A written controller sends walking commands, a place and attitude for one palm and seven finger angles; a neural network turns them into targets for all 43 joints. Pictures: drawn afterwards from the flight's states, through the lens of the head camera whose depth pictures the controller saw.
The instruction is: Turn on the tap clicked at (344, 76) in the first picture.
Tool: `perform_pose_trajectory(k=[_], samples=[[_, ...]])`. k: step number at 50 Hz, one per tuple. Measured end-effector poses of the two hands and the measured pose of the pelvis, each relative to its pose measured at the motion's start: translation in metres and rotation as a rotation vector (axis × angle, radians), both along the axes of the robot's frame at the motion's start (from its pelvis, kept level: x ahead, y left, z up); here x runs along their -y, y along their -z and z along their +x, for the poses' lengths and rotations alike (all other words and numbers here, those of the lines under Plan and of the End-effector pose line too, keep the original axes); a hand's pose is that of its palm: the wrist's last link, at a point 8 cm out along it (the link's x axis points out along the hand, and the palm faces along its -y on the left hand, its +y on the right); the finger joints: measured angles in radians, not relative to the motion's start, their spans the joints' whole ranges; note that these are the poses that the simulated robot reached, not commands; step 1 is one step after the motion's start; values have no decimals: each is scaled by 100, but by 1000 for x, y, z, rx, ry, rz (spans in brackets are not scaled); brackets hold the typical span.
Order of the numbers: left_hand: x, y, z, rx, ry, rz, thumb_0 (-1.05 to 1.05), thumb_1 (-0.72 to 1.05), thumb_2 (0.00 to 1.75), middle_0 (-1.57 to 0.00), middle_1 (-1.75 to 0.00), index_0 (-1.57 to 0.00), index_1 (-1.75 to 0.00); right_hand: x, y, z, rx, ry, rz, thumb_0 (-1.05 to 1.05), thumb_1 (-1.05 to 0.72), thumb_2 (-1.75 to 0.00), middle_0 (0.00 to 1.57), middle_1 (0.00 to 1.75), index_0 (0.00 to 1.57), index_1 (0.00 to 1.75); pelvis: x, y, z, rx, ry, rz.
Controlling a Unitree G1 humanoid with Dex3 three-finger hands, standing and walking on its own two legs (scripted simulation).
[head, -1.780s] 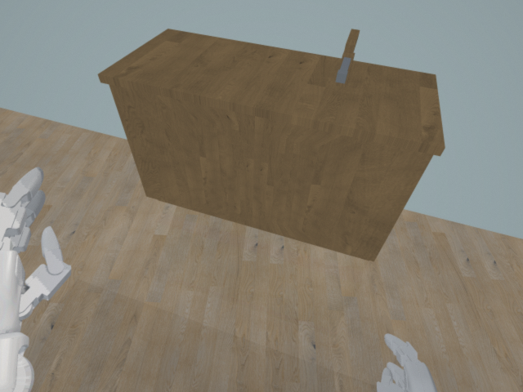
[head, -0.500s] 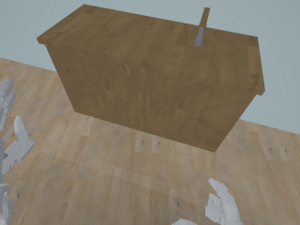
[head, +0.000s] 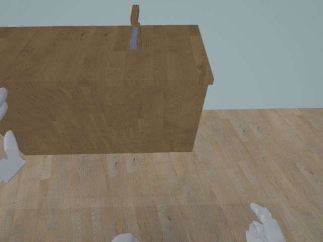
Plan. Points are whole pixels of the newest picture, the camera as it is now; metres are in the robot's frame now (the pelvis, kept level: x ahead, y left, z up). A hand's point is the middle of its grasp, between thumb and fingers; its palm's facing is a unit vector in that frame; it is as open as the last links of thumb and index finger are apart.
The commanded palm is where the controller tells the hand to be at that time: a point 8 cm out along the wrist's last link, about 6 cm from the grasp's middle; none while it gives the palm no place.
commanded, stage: turn to face it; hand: left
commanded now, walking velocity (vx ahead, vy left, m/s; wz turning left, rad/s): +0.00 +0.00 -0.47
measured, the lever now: (133, 44) +0.80 +0.15 +0.06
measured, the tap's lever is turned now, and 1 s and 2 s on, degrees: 0 0 0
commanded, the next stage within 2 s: take the last steps up to it in 0.38 s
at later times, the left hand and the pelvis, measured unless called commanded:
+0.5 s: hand (64, 159) +0.23 +0.18 +0.17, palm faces +0.22 -0.87 -0.44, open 7.4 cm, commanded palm +0.17 +0.23 +0.18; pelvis -0.05 -0.01 +0.00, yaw -13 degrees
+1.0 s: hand (91, 156) +0.23 +0.13 +0.18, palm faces +0.19 -0.90 -0.40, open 7.4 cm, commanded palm +0.20 +0.18 +0.18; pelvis -0.04 -0.04 +0.00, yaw -16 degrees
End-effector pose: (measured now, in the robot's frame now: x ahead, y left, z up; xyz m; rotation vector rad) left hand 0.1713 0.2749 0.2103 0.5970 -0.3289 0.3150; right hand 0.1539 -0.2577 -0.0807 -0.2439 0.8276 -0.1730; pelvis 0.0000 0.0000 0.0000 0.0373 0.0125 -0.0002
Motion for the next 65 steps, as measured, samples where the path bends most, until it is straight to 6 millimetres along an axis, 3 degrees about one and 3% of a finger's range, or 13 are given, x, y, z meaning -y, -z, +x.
perform_pose_trajectory(k=[6, 11, 15, 21, 26, 30, 34, 38, 42, 45, 52, 57, 65], samples=[[-6, 9, 5, 8, 11, -78, 1, 89, 89, -21, -30, -22, -30, -2, -8, -28, 11, 57, 6, 1, -91, -90, 19, 29, 20, 30, -8, -3, -8, -9, 57, 1], [-6, 21, 5, 15, 70, -136, 2, 89, 89, -21, -30, -22, -30, -20, -12, -47, 27, 68, 6, 1, -90, -90, 19, 29, 20, 30, -18, -1, -22, -5, 93, -10], [-5, 17, 6, 7, 96, -99, 2, 89, 89, -21, -30, -22, -30, -37, -13, -60, 66, 97, 52, 1, -90, -90, 20, 29, 20, 30, -20, -4, -29, 10, 136, -28], [15, 18, 15, -26, 118, -107, 2, 89, 90, -21, -30, -21, -30, -47, 0, -81, 69, 123, 136, 1, -90, -90, 20, 29, 20, 30, -12, -6, -36, 8, 203, -61], [58, 22, 27, -16, 197, -73, 2, 89, 90, -21, -30, -21, -30, -24, 17, -103, 67, 157, 159, 1, -90, -90, 20, 30, 20, 30, 8, 5, -50, 10, 234, -68], [82, 18, 25, -31, 278, -66, 2, 89, 89, -21, -30, -22, -30, 7, 16, -127, 24, 238, 112, 1, -90, -90, 20, 30, 21, 30, 14, 1, -58, -4, 257, -39], [85, 11, 17, -34, 312, -30, 2, 88, 89, -22, -30, -22, -30, 34, 3, -149, -1, 311, 33, 1, -90, -90, 20, 29, 20, 30, 17, -4, -58, -11, 271, -30], [73, 10, 13, 19, 293, -48, 1, 88, 89, -22, -30, -22, -30, 50, -6, -161, -2, 337, -55, 1, -90, -90, 20, 29, 20, 30, 17, 0, -52, -1, 267, -47], [63, 18, 19, 51, 237, -106, 1, 88, 89, -21, -30, -22, -30, 53, -9, -159, 25, 359, -77, 1, -90, -90, 19, 29, 20, 30, 18, 0, -47, 23, 277, -40], [66, 22, 26, 27, 205, -133, 1, 89, 90, -21, -30, -22, -30, 45, -9, -150, 49, 348, -36, 1, -91, -90, 19, 29, 20, 30, 24, -4, -43, 24, 264, -52], [106, 18, 33, 16, 237, -73, 2, 89, 90, -21, -30, -21, -30, 36, 11, -119, 87, 275, 85, 1, -90, -90, 20, 29, 20, 30, 52, 3, -33, 28, 281, -49], [125, 18, 46, 23, 247, -81, 2, 89, 89, -21, -30, -22, -30, 50, 26, -101, 23, 238, 112, 1, -90, -90, 20, 30, 20, 30, 65, 5, -25, 29, 262, -48], [125, 15, 75, -29, 226, -73, 1, 88, 89, -21, -30, -22, -30, 83, 2, -74, -10, 256, 29, 1, -90, -90, 20, 29, 20, 30, 73, -10, 9, 6, 258, -16]])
